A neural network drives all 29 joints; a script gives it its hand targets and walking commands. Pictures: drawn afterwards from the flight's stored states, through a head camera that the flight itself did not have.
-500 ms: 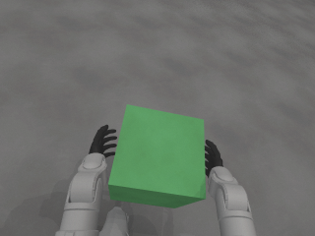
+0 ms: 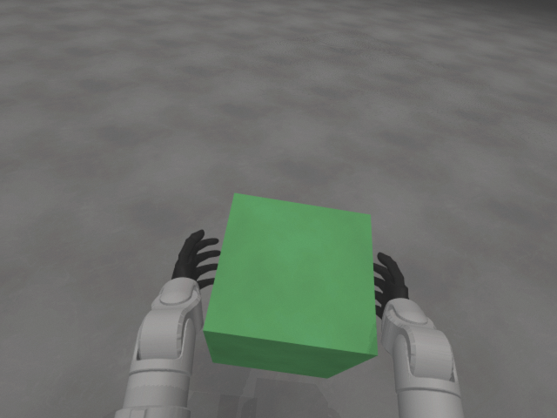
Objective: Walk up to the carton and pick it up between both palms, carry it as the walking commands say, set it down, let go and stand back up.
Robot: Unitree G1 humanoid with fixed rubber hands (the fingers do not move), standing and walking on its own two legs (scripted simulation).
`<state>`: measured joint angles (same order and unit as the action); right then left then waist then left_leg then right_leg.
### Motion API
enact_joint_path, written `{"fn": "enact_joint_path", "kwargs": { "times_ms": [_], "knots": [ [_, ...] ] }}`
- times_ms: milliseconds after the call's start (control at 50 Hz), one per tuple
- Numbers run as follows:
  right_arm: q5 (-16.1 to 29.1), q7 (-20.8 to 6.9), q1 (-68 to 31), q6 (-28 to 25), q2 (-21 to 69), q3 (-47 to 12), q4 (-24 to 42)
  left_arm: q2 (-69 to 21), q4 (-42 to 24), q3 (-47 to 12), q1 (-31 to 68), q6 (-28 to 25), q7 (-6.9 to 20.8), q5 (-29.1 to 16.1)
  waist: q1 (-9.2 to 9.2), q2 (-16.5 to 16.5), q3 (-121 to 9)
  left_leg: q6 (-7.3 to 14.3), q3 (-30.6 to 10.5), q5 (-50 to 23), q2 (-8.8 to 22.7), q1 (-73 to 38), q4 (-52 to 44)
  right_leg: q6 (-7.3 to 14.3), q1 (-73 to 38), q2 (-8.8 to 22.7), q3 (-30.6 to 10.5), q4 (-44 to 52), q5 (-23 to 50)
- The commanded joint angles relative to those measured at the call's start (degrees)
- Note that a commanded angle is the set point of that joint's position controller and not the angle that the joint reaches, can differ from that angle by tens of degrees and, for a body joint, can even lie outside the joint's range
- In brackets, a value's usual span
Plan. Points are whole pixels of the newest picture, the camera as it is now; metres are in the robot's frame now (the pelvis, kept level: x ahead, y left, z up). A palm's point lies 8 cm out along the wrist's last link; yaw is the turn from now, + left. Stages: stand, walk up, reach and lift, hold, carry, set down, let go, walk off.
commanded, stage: carry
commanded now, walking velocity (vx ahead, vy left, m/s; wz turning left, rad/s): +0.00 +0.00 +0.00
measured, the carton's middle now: (285, 294) +0.32 +0.00 +0.00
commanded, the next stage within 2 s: hold in 0.94 s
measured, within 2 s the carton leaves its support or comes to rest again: neither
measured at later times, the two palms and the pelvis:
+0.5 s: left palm (179, 347) +0.21 +0.14 +0.04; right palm (407, 366) +0.20 -0.16 +0.04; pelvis -0.07 +0.00 +0.00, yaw +0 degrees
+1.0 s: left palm (185, 335) +0.23 +0.14 +0.03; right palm (403, 347) +0.22 -0.16 +0.04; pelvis -0.06 -0.01 +0.00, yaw +0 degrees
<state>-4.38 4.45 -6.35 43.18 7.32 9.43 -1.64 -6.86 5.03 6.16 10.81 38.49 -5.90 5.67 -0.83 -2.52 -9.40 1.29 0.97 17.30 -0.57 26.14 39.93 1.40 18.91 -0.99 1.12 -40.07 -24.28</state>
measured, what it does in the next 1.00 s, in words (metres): shifts its weight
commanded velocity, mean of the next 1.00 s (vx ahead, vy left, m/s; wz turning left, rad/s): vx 0.00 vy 0.00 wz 0.00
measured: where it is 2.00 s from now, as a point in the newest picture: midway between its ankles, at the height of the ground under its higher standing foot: outside the picture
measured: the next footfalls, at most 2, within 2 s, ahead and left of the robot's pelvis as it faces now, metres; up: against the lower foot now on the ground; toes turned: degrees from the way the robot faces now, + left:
none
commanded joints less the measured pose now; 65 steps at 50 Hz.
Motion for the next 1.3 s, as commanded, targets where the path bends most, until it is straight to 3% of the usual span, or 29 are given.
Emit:
{"fn": "enact_joint_path", "kwargs": {
  "times_ms": [0,20,40,100,120,180,220,320,340,440,560,600,680,740,860,900,920,940,960,980,1020,1040,1080,1120,1140,1160,1180,1220,1280],
  "knots": [
    [3.76,-10.05,-35.72,-3.42,36.04,-31.45,2.83,-43.16,7.19,-28.06,19.48,2.4,11.66,-2.16,0.12,8.29,-13.4,2.18,-8.79,-41.75,7.38,-12.36,-7.96,2.29,-9.11,7.82,-2.26,3.77,27.35],
    [3.92,-10.12,-38.05,-3.89,36.02,-32.36,4.13,-43.58,8.68,-27.9,19.64,2.23,12.12,-2.63,0.22,4.88,-13.41,2.07,-8.29,-33.48,6.71,-10.9,-8.01,2.82,-9.41,8.63,-3.57,4.95,30.86],
    [4.03,-9.94,-42.01,-4.17,36.23,-31.91,4.91,-45.1,11.4,-27.94,21.27,2.5,12.21,-2.77,0.22,5.08,-11.54,1.64,-7.95,-24.03,6.03,-9.61,-9.43,3.15,-7.58,9.54,-4.66,6.1,29.06],
    [6.01,-10.01,-48.56,-5.02,39.27,-34.28,7.86,-48.16,9.03,-29.9,26.37,1.63,12.52,-4.69,0.43,3.21,-10.56,1.89,-9.41,-9.48,6.08,-7.61,-12.98,3.13,-5.5,8.81,-5.21,8.58,13.07],
    [6.92,-10.17,-50.29,-5.31,39.7,-34.93,9.2,-48.68,8.09,-30.16,27.17,1.38,12.41,-4.82,0.4,5.92,-8.79,1.59,-10.61,-4.36,6.13,-6.06,-15.1,3.27,-3.33,7.92,-5.31,8.56,6.27],
    [6.86,-10.53,-48.73,-5.07,42.61,-34.62,5.37,-49.92,6.14,-30.33,30.73,0.9,12.47,-5.58,0.52,7.58,-5.74,1.04,-11.45,2.71,6.74,-4.26,-17.93,2.7,-1.11,7.27,-5.14,10.03,1.4],
    [7.83,-10.6,-50.41,-5.09,43.37,-35.81,5.97,-50.04,7.59,-29.48,29.13,1.05,12.46,-5.28,0.51,4.58,-5.89,1.25,-12.3,4.78,6.85,-4.37,-19.54,2.7,-1.49,6.26,-4.81,10.39,-0.5],
    [7.49,-10.71,-51.27,-5.3,43.43,-34.6,5.2,-51.21,9.42,-29.91,30.07,1.44,12.59,-5.69,0.29,9.37,-3.32,0.17,-12.39,10.25,5.61,-2.13,-20.52,3.0,1.72,6.47,-5.89,12.22,-5.09],
    [7.68,-10.84,-51.52,-5.25,43.13,-34.69,5.38,-50.44,8.52,-29.45,30.45,1.26,12.47,-5.31,0.36,8.01,-4.05,0.05,-12.55,12.07,5.83,-2.57,-20.84,3.08,2.06,5.88,-5.79,12.76,-6.88],
    [8.4,-10.54,-54.59,-5.11,44.34,-36.6,7.26,-51.34,6.86,-30.24,33.3,1.19,12.81,-6.71,0.4,4.16,-3.76,0.49,-11.83,8.43,5.11,-3.98,-19.48,3.2,2.52,6.49,-6.68,14.49,-6.96],
    [8.54,-10.83,-51.21,-4.0,46.03,-36.4,5.12,-51.74,3.1,-31.18,34.76,1.66,12.75,-7.41,0.54,7.08,-5.59,1.05,-11.49,3.92,5.4,-6.62,-18.17,2.97,1.48,6.75,-6.76,13.11,-1.43],
    [8.86,-10.85,-53.08,-4.11,45.02,-37.13,7.28,-51.16,3.15,-31.59,33.74,1.94,12.98,-7.57,0.64,5.06,-4.99,0.98,-11.44,3.03,4.83,-6.05,-17.62,3.04,1.72,6.95,-6.63,13.6,-3.13],
    [8.86,-10.79,-53.36,-3.94,45.74,-36.26,7.0,-52.72,2.09,-32.49,35.71,1.98,12.79,-8.21,0.45,10.42,-8.12,1.42,-13.32,2.35,7.05,-6.96,-20.13,2.75,-0.4,5.06,-4.37,8.97,1.1],
    [9.79,-10.86,-53.03,-3.57,47.36,-38.01,8.6,-53.62,2.06,-32.67,34.35,2.32,12.92,-8.5,0.39,6.22,-10.3,1.82,-11.9,0.88,6.23,-8.13,-18.29,3.23,-2.01,6.12,-5.61,10.8,0.64],
    [10.59,-11.12,-55.66,-2.94,48.03,-38.56,9.98,-54.16,-0.28,-33.32,36.84,2.78,13.04,-9.76,0.53,7.56,-9.23,1.9,-11.82,-0.85,6.29,-8.84,-18.3,3.5,-0.48,5.68,-5.42,11.14,1.55],
    [10.5,-11.05,-56.07,-2.93,47.63,-38.55,9.89,-54.21,1.67,-32.39,35.57,2.87,13.01,-9.12,0.41,5.92,-10.26,2.04,-13.32,-1.11,6.84,-8.45,-19.41,3.13,-2.62,4.84,-4.35,9.33,2.16],
    [11.23,-11.01,-56.67,-3.06,48.04,-39.18,12.01,-54.55,-1.42,-33.74,37.22,2.72,12.96,-10.14,0.37,7.65,-11.07,1.99,-12.14,-1.63,6.53,-9.8,-18.56,3.6,-1.63,5.52,-5.12,10.05,2.18],
    [8.08,-12.93,-51.01,-4.18,51.97,-37.42,7.1,-57.09,2.73,-30.26,28.64,1.64,14.4,-9.34,-2.39,-3.88,-19.16,0.75,-6.8,-9.11,-2.89,-32.49,-9.82,1.36,-2.62,-2.3,-6.87,13.54,7.72],
    [10.17,-13.61,-52.29,-5.05,53.44,-39.61,8.44,-57.83,-2.06,-32.25,30.07,1.17,14.5,-10.0,-3.99,-1.52,-23.32,0.31,-7.03,-15.35,-3.23,-34.03,-8.94,1.11,-3.78,-2.85,-7.35,12.33,13.72],
    [10.83,-14.57,-55.11,-5.59,53.28,-40.34,8.75,-58.8,-1.74,-32.0,31.62,1.63,14.48,-9.51,-4.74,0.02,-23.02,0.17,-7.72,-13.95,-3.06,-34.68,-9.13,1.42,-3.26,-3.07,-7.46,11.93,12.56],
    [11.38,-15.12,-53.16,-5.41,54.6,-40.67,6.46,-59.12,-4.48,-32.96,33.3,1.94,14.42,-10.73,-4.48,0.56,-21.52,-0.13,-8.64,-14.58,-2.75,-33.58,-9.06,1.67,-3.54,-3.18,-7.86,11.25,14.23],
    [10.64,-15.37,-52.82,-4.81,54.54,-39.44,2.09,-57.12,-0.35,-30.69,33.06,2.51,14.42,-9.36,-5.24,0.13,-15.36,-0.13,-8.04,-9.29,-2.83,-30.73,-9.64,1.46,-1.83,-2.73,-7.47,12.03,9.37],
    [8.63,-15.24,-50.36,-4.61,54.26,-36.83,-1.65,-57.31,4.46,-29.84,31.68,3.31,15.37,-8.56,-3.11,0.31,-10.15,-0.32,-7.82,-7.62,-2.95,-31.51,-9.92,1.55,0.02,-1.45,-7.89,13.6,7.7],
    [6.86,-15.58,-50.78,-3.81,51.89,-33.96,-5.79,-55.75,11.14,-25.54,29.5,4.55,15.37,-6.02,-4.62,0.48,-1.79,-0.37,-7.04,-2.79,-3.19,-29.11,-11.31,1.97,2.77,-1.38,-7.19,14.87,1.8],
    [6.25,-15.52,-51.28,-4.15,51.85,-33.02,-6.98,-56.2,12.9,-25.67,30.35,4.35,16.03,-6.47,-2.82,-1.3,-1.1,-0.23,-7.22,-0.13,-3.46,-30.94,-11.18,2.15,4.5,-1.1,-7.11,15.54,-1.3],
    [5.86,-15.32,-49.9,-3.84,52.73,-32.84,-8.43,-54.71,12.65,-24.66,29.88,4.21,16.23,-5.95,-3.36,-2.42,0.54,-0.27,-6.25,-3.24,-3.41,-31.42,-11.17,1.59,4.55,-0.53,-7.09,16.37,0.39],
    [6.24,-15.91,-52.15,-4.57,53.01,-32.28,-8.04,-57.42,13.63,-25.25,31.29,4.38,16.69,-5.85,-3.56,0.09,1.13,-0.77,-6.88,-1.14,-3.5,-30.44,-11.75,2.42,4.84,-0.9,-6.86,15.81,-0.66],
    [6.7,-15.62,-55.47,-5.22,54.22,-33.03,-4.83,-57.43,12.62,-26.59,34.28,3.93,17.56,-6.97,-2.16,-2.62,0.04,-0.64,-6.71,-1.57,-3.54,-31.86,-10.59,2.19,4.77,-0.5,-7.04,16.13,-0.77],
    [8.58,-16.05,-55.72,-6.23,55.6,-35.22,-4.24,-59.4,10.88,-28.03,34.73,3.16,17.27,-7.48,-2.17,0.86,-2.79,-0.98,-7.59,-6.54,-3.57,-34.04,-10.05,2.45,3.83,-0.27,-7.46,14.69,5.77]
  ]
}}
